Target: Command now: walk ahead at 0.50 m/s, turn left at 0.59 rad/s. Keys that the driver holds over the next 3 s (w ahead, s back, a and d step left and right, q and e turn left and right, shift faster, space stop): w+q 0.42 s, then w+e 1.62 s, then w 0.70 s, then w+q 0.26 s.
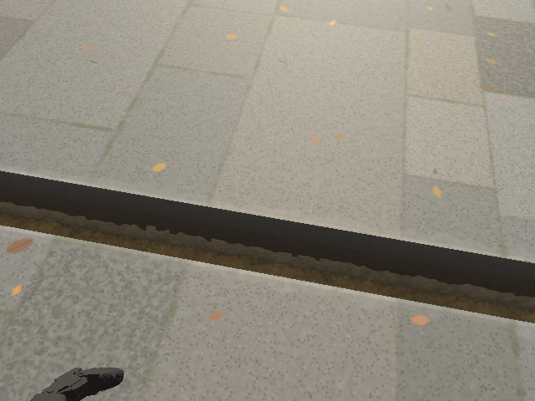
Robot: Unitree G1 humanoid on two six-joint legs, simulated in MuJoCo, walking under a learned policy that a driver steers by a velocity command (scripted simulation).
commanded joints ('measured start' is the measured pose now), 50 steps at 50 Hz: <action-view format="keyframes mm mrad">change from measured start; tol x32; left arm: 1 265 217 72 -9 21 -26 9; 50 123 74 36 -98 -9 98 -46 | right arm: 1 -45 -48 5 -90 -17 -7 0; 50 -83 -160 -44 -39 -11 -28 -4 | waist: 1 185 70 -224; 2 116 -290 -347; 23 159 -12 79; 29 -35 270 -432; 50 84 119 42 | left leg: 1 -204 116 -78 345 310 62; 2 -574 -25 40 686 -146 -6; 4 -752 95 18 873 -64 -13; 22 -602 172 236 213 359 -5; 27 27 77 260 48 353 111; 29 465 547 -528 -87 350 341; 35 -79 349 62 -252 437 166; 50 51 377 403 -110 904 95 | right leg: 1 519 -174 149 4 -94 -97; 3 835 -425 754 -154 -545 -259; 8 372 -253 203 -246 -183 -167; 26 555 -274 -209 38 656 -140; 29 -124 23 -19 884 -602 -29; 44 -186 -112 3 321 98 -18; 50 -74 -46 -116 344 -168 -72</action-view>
